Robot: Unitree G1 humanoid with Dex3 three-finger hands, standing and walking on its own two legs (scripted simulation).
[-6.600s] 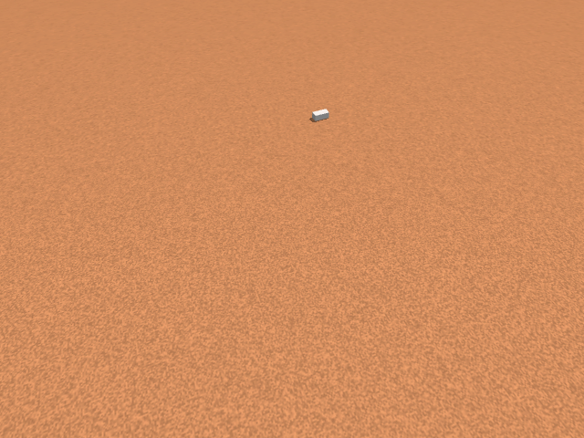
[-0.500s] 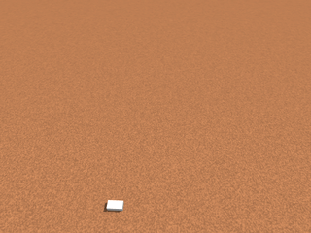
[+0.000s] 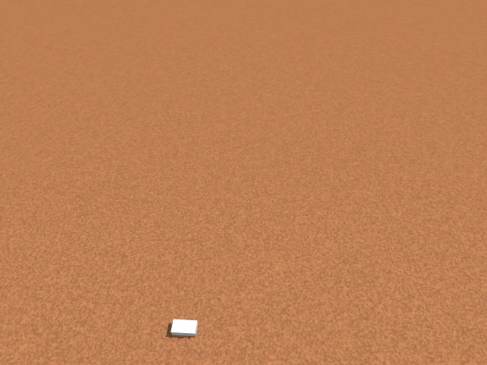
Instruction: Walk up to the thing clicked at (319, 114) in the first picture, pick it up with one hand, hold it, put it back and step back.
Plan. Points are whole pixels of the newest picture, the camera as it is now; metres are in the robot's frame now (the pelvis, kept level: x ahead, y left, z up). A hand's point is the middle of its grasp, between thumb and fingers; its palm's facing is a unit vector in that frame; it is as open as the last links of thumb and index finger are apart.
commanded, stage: walk up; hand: left
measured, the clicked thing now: (184, 327) +0.40 +0.26 -0.76
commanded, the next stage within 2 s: stand in 0.14 s
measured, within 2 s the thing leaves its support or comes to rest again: neither
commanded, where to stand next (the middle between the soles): +0.07 +0.03 m, yaw -1 degrees
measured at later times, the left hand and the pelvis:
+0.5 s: hand out of the picture +0.08 +0.24 -0.16, palm faces -0.03 -0.95 -0.32, open 7.4 cm; pelvis -0.01 +0.00 +0.00, yaw -1 degrees
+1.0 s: hand out of the picture +0.07 +0.24 -0.16, palm faces -0.04 -0.94 -0.34, open 7.4 cm; pelvis -0.01 -0.01 +0.00, yaw -1 degrees
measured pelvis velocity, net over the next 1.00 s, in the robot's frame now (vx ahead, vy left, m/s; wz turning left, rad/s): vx -0.01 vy -0.01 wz -0.01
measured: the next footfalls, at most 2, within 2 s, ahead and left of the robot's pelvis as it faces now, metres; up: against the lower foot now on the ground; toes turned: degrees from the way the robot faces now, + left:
none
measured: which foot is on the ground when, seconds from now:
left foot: down 0.00-1.00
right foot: down 0.00-1.00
